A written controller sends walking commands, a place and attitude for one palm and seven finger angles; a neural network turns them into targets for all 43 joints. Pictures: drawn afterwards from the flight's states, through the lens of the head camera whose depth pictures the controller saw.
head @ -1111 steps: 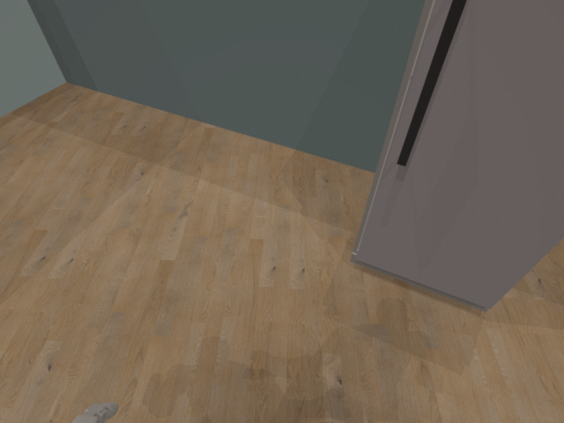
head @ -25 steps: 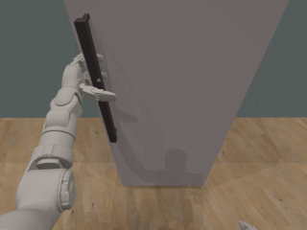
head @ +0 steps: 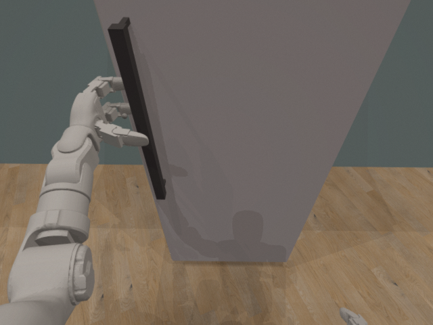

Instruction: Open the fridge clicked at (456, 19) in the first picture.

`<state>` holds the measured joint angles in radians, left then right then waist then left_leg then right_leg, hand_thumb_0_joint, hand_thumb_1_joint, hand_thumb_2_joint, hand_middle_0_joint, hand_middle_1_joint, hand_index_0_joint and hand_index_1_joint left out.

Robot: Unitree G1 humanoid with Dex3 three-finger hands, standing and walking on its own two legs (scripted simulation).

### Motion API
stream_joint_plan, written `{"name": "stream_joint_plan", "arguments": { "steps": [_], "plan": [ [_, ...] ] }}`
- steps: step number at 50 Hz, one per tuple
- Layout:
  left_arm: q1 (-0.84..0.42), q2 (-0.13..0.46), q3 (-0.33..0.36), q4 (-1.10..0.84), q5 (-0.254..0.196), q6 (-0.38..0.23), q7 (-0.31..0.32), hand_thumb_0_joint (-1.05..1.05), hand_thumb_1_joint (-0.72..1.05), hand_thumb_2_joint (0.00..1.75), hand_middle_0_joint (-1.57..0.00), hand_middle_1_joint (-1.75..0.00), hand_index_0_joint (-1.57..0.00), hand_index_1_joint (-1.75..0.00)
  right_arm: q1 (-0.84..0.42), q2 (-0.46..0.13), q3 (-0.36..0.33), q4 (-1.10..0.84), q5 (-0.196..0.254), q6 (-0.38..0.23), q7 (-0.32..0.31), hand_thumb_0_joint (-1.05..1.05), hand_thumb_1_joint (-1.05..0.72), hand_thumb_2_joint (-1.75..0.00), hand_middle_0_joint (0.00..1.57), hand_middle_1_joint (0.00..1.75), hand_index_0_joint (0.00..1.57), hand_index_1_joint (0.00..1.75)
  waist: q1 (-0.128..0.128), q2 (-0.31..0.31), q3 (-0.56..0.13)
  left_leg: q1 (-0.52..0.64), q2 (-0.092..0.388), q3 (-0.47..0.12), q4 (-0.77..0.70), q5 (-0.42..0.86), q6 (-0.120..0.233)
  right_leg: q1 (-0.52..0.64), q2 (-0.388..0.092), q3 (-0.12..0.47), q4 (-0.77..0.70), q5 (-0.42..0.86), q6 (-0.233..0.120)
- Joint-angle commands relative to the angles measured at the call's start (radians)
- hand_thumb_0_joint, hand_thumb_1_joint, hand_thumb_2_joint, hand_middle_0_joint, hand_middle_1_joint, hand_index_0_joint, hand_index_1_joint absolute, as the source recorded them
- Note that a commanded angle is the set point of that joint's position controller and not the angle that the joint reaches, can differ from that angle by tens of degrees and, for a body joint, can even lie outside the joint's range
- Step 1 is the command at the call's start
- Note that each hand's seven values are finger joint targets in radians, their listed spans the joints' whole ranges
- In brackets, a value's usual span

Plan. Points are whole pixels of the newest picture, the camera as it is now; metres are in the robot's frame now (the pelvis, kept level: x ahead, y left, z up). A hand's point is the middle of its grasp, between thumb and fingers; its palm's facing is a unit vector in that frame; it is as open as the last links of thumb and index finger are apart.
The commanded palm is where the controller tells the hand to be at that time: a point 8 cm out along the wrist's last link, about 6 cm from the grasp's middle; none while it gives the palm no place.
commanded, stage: move the hooked fingers beside the handle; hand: left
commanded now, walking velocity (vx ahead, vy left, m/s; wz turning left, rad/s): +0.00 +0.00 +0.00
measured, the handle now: (147, 129) +0.49 +0.17 +0.10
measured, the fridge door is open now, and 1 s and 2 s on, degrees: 0 0 0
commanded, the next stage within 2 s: feel for the door with the fingertips in 1.56 s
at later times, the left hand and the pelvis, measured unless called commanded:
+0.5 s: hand (110, 117) +0.42 +0.21 +0.19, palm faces +0.06 -1.00 +0.00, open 14.0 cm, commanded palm +0.40 +0.26 +0.19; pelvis -0.01 +0.01 +0.00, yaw +0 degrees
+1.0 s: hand (111, 117) +0.43 +0.21 +0.18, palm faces +0.05 -1.00 +0.01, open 14.0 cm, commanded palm +0.41 +0.26 +0.19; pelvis +0.00 +0.01 +0.00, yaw +0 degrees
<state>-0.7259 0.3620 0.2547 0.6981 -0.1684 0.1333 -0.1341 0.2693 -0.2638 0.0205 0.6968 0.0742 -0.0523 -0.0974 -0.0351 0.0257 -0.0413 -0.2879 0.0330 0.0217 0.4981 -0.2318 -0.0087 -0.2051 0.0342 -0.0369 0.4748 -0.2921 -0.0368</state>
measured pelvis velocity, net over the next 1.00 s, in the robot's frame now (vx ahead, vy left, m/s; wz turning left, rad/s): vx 0.00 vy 0.01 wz -0.01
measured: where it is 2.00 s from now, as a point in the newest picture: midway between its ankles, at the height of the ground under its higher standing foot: outside the picture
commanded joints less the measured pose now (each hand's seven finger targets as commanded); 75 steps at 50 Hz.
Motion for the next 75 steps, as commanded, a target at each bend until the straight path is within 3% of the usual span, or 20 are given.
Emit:
{"name": "stream_joint_plan", "arguments": {
  "steps": [1, 3, 5, 10, 20, 25, 26, 32, 34, 36, 39, 41, 43, 46, 49, 54, 58, 63, 68, 75],
  "plan": [
    [-0.54, 0.219, 0.025, -0.239, -0.015, -0.08, -0.008, 0.0, -0.5, 0.3, -0.3, -1.2, -0.3, -1.2, -0.055, -0.134, -0.043, -0.119, 0.0, -0.051, -0.015, 0.0, -0.9, -0.9, 0.2, 0.3, 0.2, 0.3, -0.012, 0.003, -0.293, 0.205, -0.037, -0.016, -0.014, 0.211, 0.053, -0.02, -0.009, 0.036, -0.069, 0.332, 0.027],
    [-0.536, 0.194, 0.012, -0.231, -0.017, -0.077, -0.007, 0.0, -0.5, 0.3, -0.3, -1.2, -0.3, -1.2, -0.053, -0.131, -0.041, -0.118, 0.0, -0.053, -0.013, 0.0, -0.9, -0.9, 0.2, 0.3, 0.2, 0.3, -0.01, 0.006, -0.299, 0.208, -0.037, -0.019, -0.014, 0.222, 0.051, -0.021, -0.007, 0.031, -0.065, 0.336, 0.024],
    [-0.505, 0.241, 0.047, -0.215, -0.018, -0.074, -0.008, 0.0, -0.5, 0.3, -0.3, -1.2, -0.3, -1.2, -0.05, -0.141, -0.042, -0.119, 0.0, -0.051, -0.014, 0.0, -0.9, -0.9, 0.2, 0.3, 0.2, 0.3, -0.003, -0.01, -0.306, 0.201, -0.033, -0.02, -0.019, 0.229, 0.052, -0.006, -0.01, 0.029, -0.063, 0.342, 0.025],
    [-0.449, 0.241, 0.06, -0.2, -0.016, -0.068, -0.005, 0.0, -0.5, 0.3, -0.3, -1.2, -0.3, -1.2, -0.054, -0.139, -0.04, -0.128, 0.001, -0.048, -0.011, 0.0, -0.9, -0.9, 0.2, 0.3, 0.2, 0.3, 0.011, -0.027, -0.279, 0.182, -0.03, -0.02, -0.027, 0.224, 0.05, -0.003, -0.007, 0.024, -0.065, 0.327, 0.023],
    [-0.491, 0.236, 0.035, -0.263, -0.019, -0.092, -0.024, 0.0, -0.5, 0.3, -0.3, -1.2, -0.3, -1.2, -0.053, -0.139, -0.041, -0.13, 0.003, -0.057, -0.015, 0.0, -0.9, -0.9, 0.2, 0.3, 0.2, 0.3, -0.005, 0.034, -0.295, 0.224, -0.023, -0.029, -0.027, 0.222, 0.046, -0.027, 0.0, 0.023, -0.071, 0.289, 0.016],
    [-0.502, 0.283, 0.072, -0.179, -0.021, -0.065, -0.03, 0.0, -0.5, 0.3, -0.3, -1.2, -0.3, -1.2, -0.042, -0.151, -0.04, -0.112, 0.003, -0.056, -0.018, 0.0, -0.9, -0.9, 0.2, 0.3, 0.2, 0.3, -0.01, -0.012, -0.238, 0.177, -0.023, -0.038, -0.036, 0.166, 0.046, -0.056, -0.002, 0.019, -0.083, 0.228, 0.017],
    [-0.507, 0.24, 0.037, -0.186, -0.02, -0.061, -0.033, 0.0, -0.5, 0.3, -0.3, -1.2, -0.3, -1.2, -0.045, -0.145, -0.039, -0.117, 0.004, -0.058, -0.016, 0.0, -0.9, -0.9, 0.2, 0.3, 0.2, 0.3, -0.014, 0.003, -0.246, 0.187, -0.026, -0.034, -0.032, 0.171, 0.047, -0.062, -0.002, 0.021, -0.082, 0.234, 0.018],
    [-0.552, 0.246, 0.028, -0.201, -0.015, -0.088, -0.034, 0.0, -0.5, 0.3, -0.3, -1.2, -0.3, -1.2, -0.034, -0.146, -0.04, -0.117, 0.002, -0.064, -0.014, 0.0, -0.9, -0.9, 0.2, 0.3, 0.2, 0.3, -0.022, 0.029, -0.281, 0.207, -0.023, -0.044, -0.021, 0.188, 0.043, -0.07, 0.001, 0.019, -0.072, 0.237, 0.014],
    [-0.539, 0.308, 0.076, -0.198, -0.014, -0.101, -0.033, 0.0, -0.5, 0.3, -0.3, -1.2, -0.3, -1.2, -0.02, -0.156, -0.043, -0.115, -0.002, -0.064, -0.014, 0.0, -0.9, -0.9, 0.2, 0.3, 0.2, 0.3, -0.014, 0.024, -0.306, 0.21, -0.022, -0.045, -0.018, 0.199, 0.043, -0.054, 0.003, 0.018, -0.068, 0.241, 0.013],
    [-0.553, 0.266, 0.049, -0.185, -0.022, -0.103, -0.04, 0.0, -0.5, 0.3, -0.3, -1.2, -0.3, -1.2, -0.024, -0.148, -0.041, -0.114, 0.0, -0.068, -0.014, 0.0, -0.9, -0.9, 0.2, 0.3, 0.2, 0.3, -0.02, 0.006, -0.299, 0.204, -0.025, -0.045, -0.016, 0.197, 0.045, -0.06, 0.003, 0.018, -0.067, 0.25, 0.014],
    [-0.522, 0.297, 0.071, -0.182, -0.016, -0.103, -0.043, 0.0, -0.5, 0.3, -0.3, -1.2, -0.3, -1.2, -0.015, -0.155, -0.043, -0.116, 0.0, -0.067, -0.01, 0.0, -0.9, -0.9, 0.2, 0.3, 0.2, 0.3, -0.008, 0.035, -0.314, 0.21, -0.024, -0.044, -0.012, 0.223, 0.042, -0.048, 0.003, 0.016, -0.058, 0.268, 0.012],
    [-0.493, 0.258, 0.048, -0.204, -0.017, -0.097, -0.046, 0.0, -0.5, 0.3, -0.3, -1.2, -0.3, -1.2, -0.019, -0.147, -0.046, -0.123, 0.002, -0.068, -0.008, 0.0, -0.9, -0.9, 0.2, 0.3, 0.2, 0.3, -0.005, 0.04, -0.338, 0.23, -0.023, -0.043, -0.007, 0.265, 0.04, -0.039, 0.005, 0.013, -0.051, 0.305, 0.011],
    [-0.487, 0.236, 0.032, -0.204, -0.025, -0.082, -0.049, 0.0, -0.5, 0.3, -0.3, -1.2, -0.3, -1.2, -0.024, -0.147, -0.042, -0.125, 0.005, -0.065, -0.006, 0.0, -0.9, -0.9, 0.2, 0.3, 0.2, 0.3, -0.01, 0.029, -0.3, 0.212, -0.022, -0.042, -0.01, 0.247, 0.04, -0.051, 0.005, 0.012, -0.057, 0.298, 0.013],
    [-0.461, 0.288, 0.081, -0.197, -0.028, -0.068, -0.047, 0.0, -0.5, 0.3, -0.3, -1.2, -0.3, -1.2, -0.024, -0.154, -0.045, -0.126, 0.004, -0.059, -0.008, 0.0, -0.9, -0.9, 0.2, 0.3, 0.2, 0.3, -0.004, -0.021, -0.284, 0.184, -0.022, -0.034, -0.014, 0.24, 0.047, -0.032, 0.001, 0.017, -0.059, 0.315, 0.017],
    [-0.443, 0.294, 0.09, -0.231, -0.024, -0.068, -0.04, 0.0, -0.5, 0.3, -0.3, -1.2, -0.3, -1.2, -0.027, -0.152, -0.046, -0.134, 0.002, -0.056, -0.008, 0.0, -0.9, -0.9, 0.2, 0.3, 0.2, 0.3, 0.009, -0.003, -0.296, 0.189, -0.024, -0.026, -0.009, 0.256, 0.047, -0.016, 0.001, 0.019, -0.054, 0.329, 0.016],
    [-0.481, 0.305, 0.087, -0.281, -0.017, -0.081, -0.034, 0.0, -0.5, 0.3, -0.3, -1.2, -0.3, -1.2, -0.028, -0.149, -0.046, -0.134, 0.0, -0.054, -0.011, 0.0, -0.9, -0.9, 0.2, 0.3, 0.2, 0.3, -0.005, 0.009, -0.306, 0.208, -0.024, -0.025, -0.001, 0.266, 0.05, -0.018, 0.001, 0.026, -0.054, 0.345, 0.019],
    [-0.473, 0.248, 0.044, -0.332, -0.029, -0.075, -0.049, 0.0, -0.5, 0.3, -0.3, -1.2, -0.3, -1.2, -0.044, -0.139, -0.044, -0.137, 0.003, -0.058, -0.012, 0.0, -0.9, -0.9, 0.2, 0.3, 0.2, 0.3, -0.004, 0.045, -0.337, 0.241, -0.025, -0.026, 0.001, 0.306, 0.046, -0.008, 0.003, 0.021, -0.049, 0.385, 0.016],
    [-0.4, 0.291, 0.089, -0.191, -0.035, -0.007, -0.058, 0.0, -0.5, 0.3, -0.3, -1.2, -0.3, -1.2, -0.043, -0.15, -0.038, -0.125, 0.008, -0.043, -0.017, 0.0, -0.9, -0.9, 0.2, 0.3, 0.2, 0.3, -0.003, -0.045, -0.232, 0.15, -0.029, -0.023, -0.012, 0.222, 0.049, -0.031, -0.005, 0.021, -0.063, 0.341, 0.025],
    [-0.458, 0.282, 0.067, -0.262, -0.027, -0.034, -0.053, 0.0, -0.5, 0.3, -0.3, -1.2, -0.3, -1.2, -0.055, -0.144, -0.04, -0.141, 0.004, -0.045, -0.015, 0.0, -0.9, -0.9, 0.2, 0.3, 0.2, 0.3, -0.004, 0.02, -0.283, 0.183, -0.033, -0.02, 0.0, 0.235, 0.05, -0.028, -0.009, 0.033, -0.058, 0.346, 0.022],
    [-0.542, 0.276, 0.043, -0.259, -0.034, -0.087, -0.057, 0.0, -0.5, 0.3, -0.3, -1.2, -0.3, -1.2, -0.054, -0.144, -0.037, -0.125, 0.004, -0.053, -0.021, 0.0, -0.9, -0.9, 0.2, 0.3, 0.2, 0.3, -0.022, 0.021, -0.301, 0.203, -0.032, -0.029, 0.003, 0.223, 0.052, -0.036, -0.007, 0.032, -0.056, 0.328, 0.023]
  ]
}}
